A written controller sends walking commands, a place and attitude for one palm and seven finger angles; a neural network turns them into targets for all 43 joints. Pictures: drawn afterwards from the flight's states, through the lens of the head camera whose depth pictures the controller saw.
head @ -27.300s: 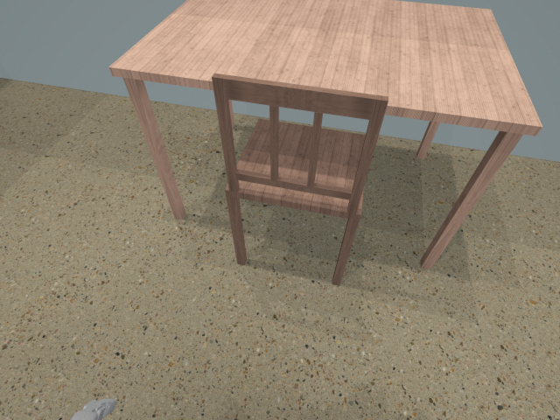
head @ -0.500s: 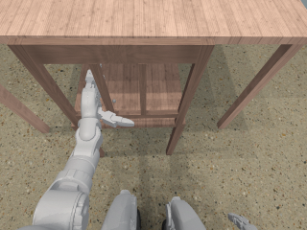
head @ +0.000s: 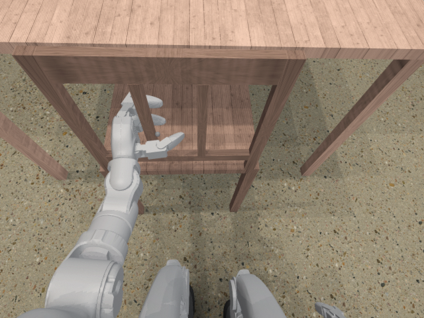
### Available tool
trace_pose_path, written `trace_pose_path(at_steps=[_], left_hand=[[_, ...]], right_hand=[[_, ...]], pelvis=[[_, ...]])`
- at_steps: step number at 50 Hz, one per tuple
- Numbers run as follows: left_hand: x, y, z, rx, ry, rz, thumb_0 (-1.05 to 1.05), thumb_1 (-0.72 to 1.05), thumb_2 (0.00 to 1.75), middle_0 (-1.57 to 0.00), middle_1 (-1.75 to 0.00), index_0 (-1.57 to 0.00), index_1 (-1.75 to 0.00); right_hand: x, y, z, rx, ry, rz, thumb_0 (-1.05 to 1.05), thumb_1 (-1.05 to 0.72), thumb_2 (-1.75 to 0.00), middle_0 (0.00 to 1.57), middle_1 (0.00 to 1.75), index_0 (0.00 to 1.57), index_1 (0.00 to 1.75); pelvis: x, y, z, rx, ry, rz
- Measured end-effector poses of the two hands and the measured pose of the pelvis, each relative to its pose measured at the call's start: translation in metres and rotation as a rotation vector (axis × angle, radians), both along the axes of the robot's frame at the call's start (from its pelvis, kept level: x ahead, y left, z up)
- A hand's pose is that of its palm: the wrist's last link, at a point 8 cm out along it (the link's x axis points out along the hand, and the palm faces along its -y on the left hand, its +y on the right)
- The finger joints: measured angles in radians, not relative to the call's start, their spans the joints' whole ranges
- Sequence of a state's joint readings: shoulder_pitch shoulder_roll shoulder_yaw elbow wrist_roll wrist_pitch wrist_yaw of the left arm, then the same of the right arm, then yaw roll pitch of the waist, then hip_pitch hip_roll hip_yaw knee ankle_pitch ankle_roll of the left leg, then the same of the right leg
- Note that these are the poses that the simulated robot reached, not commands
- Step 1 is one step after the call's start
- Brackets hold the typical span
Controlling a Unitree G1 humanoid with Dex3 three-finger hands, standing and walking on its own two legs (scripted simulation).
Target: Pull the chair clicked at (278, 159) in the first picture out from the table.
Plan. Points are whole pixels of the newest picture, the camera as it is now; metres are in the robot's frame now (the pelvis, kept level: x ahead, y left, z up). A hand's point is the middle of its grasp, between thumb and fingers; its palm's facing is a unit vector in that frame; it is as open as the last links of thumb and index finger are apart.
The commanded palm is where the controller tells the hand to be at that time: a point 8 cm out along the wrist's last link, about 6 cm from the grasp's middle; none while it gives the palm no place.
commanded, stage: hook a spindle and tug to test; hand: left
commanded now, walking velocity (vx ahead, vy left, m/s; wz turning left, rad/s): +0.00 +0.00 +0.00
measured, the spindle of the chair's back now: (147, 124) +0.48 +0.13 +0.01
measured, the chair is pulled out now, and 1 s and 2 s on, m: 0.00 0.03 0.11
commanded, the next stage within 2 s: step backward, pulling the chair out in 0.82 s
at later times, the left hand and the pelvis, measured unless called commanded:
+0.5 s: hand (158, 134) +0.45 +0.10 +0.02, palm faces +0.04 -1.00 -0.01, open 5.2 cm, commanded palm +0.41 +0.13 +0.02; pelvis +0.02 +0.00 +0.01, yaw -1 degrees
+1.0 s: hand (157, 145) +0.42 +0.10 +0.03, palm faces +0.01 -1.00 -0.07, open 5.4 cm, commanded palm +0.40 +0.14 +0.03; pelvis +0.04 +0.00 +0.03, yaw +0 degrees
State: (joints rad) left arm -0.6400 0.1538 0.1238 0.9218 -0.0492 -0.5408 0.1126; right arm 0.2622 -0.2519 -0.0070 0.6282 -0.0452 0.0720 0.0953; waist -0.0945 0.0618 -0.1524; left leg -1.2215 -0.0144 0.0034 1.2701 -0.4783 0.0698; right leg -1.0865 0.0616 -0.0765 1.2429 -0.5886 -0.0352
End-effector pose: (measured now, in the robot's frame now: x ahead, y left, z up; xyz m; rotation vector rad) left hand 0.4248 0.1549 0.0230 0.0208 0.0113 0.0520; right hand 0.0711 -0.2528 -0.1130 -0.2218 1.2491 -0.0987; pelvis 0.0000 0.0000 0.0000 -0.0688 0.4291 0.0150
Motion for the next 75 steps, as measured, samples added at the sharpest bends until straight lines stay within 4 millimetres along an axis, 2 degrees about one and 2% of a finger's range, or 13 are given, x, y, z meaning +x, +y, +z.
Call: trace_pose_path(at_steps=[9, 13, 27, 37, 48, 53, 56, 61, 64, 68, 75], left_hand=[[0.002, 0.000, -0.001, -0.007, -0.006, -0.002, 0.00, 0.58, 0.77, -0.47, -1.41, -0.46, -1.43], [0.001, 0.000, 0.000, -0.007, 0.004, -0.003, 0.01, 0.74, 0.83, -0.45, -1.40, -0.45, -1.43], [-0.002, -0.001, 0.001, -0.016, 0.015, -0.012, 0.01, 0.77, 0.79, -0.40, -1.42, -0.41, -1.45], [-0.015, -0.003, 0.001, -0.021, 0.021, -0.016, 0.02, 0.77, 0.79, -0.38, -1.41, -0.40, -1.44], [-0.028, -0.004, 0.004, -0.008, 0.047, -0.021, 0.02, 0.77, 0.79, -0.37, -1.39, -0.40, -1.44], [-0.024, -0.002, 0.024, 0.114, 0.269, -0.054, 0.06, 0.75, 0.80, -0.35, -1.26, -0.40, -1.44], [-0.023, -0.002, 0.031, 0.107, 0.374, -0.054, 0.07, 0.75, 0.80, -0.32, -1.19, -0.42, -1.45], [-0.019, -0.001, 0.036, 0.118, 0.453, -0.100, 0.08, 0.74, 0.80, -0.30, -1.14, -0.46, -1.45], [-0.019, -0.001, 0.037, 0.122, 0.464, -0.122, 0.08, 0.74, 0.79, -0.29, -1.14, -0.48, -1.45], [-0.020, -0.001, 0.038, 0.123, 0.472, -0.127, 0.08, 0.75, 0.79, -0.28, -1.14, -0.49, -1.45], [-0.036, -0.005, 0.039, 0.124, 0.487, -0.121, 0.08, 0.75, 0.78, -0.27, -1.12, -0.50, -1.45]], right_hand=[[0.001, 0.001, 0.001, -0.002, 0.009, -0.004, 0.00, -0.90, -0.89, 0.20, 0.30, 0.20, 0.30], [0.004, 0.003, 0.002, 0.005, 0.001, -0.009, 0.00, -0.91, -0.89, 0.20, 0.30, 0.20, 0.30], [0.030, 0.007, 0.010, 0.028, -0.040, -0.013, 0.00, -0.90, -0.89, 0.20, 0.30, 0.20, 0.30], [0.058, 0.008, 0.014, 0.045, -0.069, 0.012, 0.01, -0.91, -0.89, 0.20, 0.30, 0.20, 0.30], [0.087, 0.009, 0.018, 0.050, -0.127, 0.020, 0.01, -0.91, -0.89, 0.20, 0.30, 0.20, 0.30], [0.082, 0.017, 0.053, 0.042, -0.093, -0.101, 0.01, -0.91, -0.89, 0.20, 0.30, 0.20, 0.30], [0.076, 0.020, 0.075, 0.025, -0.071, -0.138, 0.01, -0.91, -0.89, 0.20, 0.30, 0.20, 0.30], [0.061, 0.014, 0.098, -0.042, -0.027, -0.171, 0.00, -0.90, -0.89, 0.20, 0.30, 0.20, 0.30], [0.050, 0.009, 0.103, -0.071, -0.011, -0.180, 0.00, -0.90, -0.89, 0.20, 0.30, 0.20, 0.30], [0.034, 0.007, 0.099, -0.062, 0.010, -0.185, 0.00, -0.90, -0.89, 0.20, 0.30, 0.20, 0.30], [0.009, 0.013, 0.097, -0.005, 0.057, -0.204, 0.00, -0.90, -0.89, 0.20, 0.30, 0.20, 0.30]], pelvis=[[0.002, 0.002, 0.000, -0.005, 0.003, 0.000], [0.004, 0.003, 0.001, -0.005, 0.003, -0.004], [0.019, 0.004, 0.007, 0.004, 0.006, -0.019], [0.032, 0.001, 0.013, 0.014, 0.008, -0.020], [0.036, -0.003, 0.017, 0.022, -0.020, -0.012], [0.044, 0.001, 0.058, 0.034, -0.143, -0.024], [0.051, 0.005, 0.080, 0.031, -0.172, -0.042], [0.054, 0.013, 0.102, 0.016, -0.211, -0.057], [0.053, 0.016, 0.106, 0.024, -0.234, -0.064], [0.050, 0.017, 0.108, 0.037, -0.262, -0.087], [0.043, 0.009, 0.119, 0.018, -0.287, -0.096]])
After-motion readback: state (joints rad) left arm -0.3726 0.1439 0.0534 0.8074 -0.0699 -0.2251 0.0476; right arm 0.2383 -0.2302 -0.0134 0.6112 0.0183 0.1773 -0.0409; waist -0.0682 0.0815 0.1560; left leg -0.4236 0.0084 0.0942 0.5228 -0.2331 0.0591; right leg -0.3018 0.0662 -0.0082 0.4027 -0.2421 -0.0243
